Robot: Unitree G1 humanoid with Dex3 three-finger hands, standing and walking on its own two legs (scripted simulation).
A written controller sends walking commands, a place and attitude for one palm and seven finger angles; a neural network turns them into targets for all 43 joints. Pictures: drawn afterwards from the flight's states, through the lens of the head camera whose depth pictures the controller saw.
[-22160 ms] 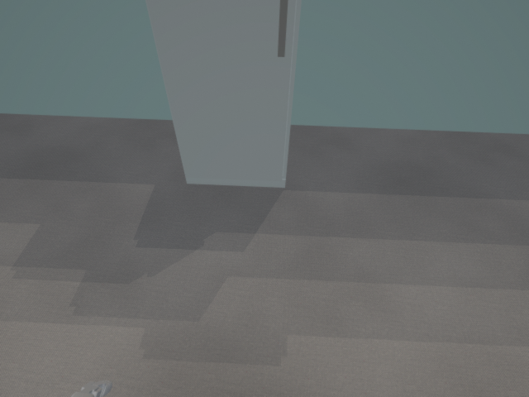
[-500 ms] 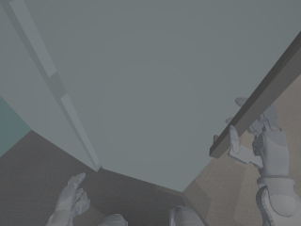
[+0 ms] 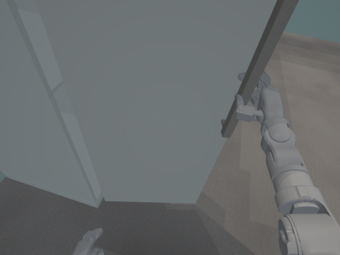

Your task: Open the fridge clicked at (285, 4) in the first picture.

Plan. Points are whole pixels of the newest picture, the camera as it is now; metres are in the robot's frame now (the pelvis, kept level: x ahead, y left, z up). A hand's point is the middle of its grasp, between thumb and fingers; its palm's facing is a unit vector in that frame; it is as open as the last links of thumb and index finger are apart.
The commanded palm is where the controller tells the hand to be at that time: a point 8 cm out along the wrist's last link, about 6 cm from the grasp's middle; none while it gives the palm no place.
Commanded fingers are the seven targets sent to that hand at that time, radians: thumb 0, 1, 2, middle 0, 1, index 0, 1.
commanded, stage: stop walking and hold the door back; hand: right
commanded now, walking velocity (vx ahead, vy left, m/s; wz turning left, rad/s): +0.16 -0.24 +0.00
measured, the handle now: (252, 65) +0.48 -0.16 +0.24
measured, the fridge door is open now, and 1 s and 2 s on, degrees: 73 73 73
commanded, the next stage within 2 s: loosen the grip on the handle in 0.64 s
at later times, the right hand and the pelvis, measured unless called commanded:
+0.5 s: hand (241, 104) +0.43 -0.15 +0.16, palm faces -0.05 +0.99 -0.15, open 7.2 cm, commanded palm +0.40 -0.22 +0.15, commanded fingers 0.00 -0.90 -0.90 0.45 1.40 0.45 1.40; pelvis +0.02 -0.05 +0.01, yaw +7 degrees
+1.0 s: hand (243, 102) +0.43 -0.15 +0.16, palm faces -0.08 +0.99 -0.14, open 9.9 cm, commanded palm +0.40 -0.21 +0.15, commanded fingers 0.00 0.55 -0.20 0.40 1.33 0.40 1.33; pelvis +0.01 -0.08 +0.01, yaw +6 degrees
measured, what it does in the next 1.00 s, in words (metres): steps on the spot: right foot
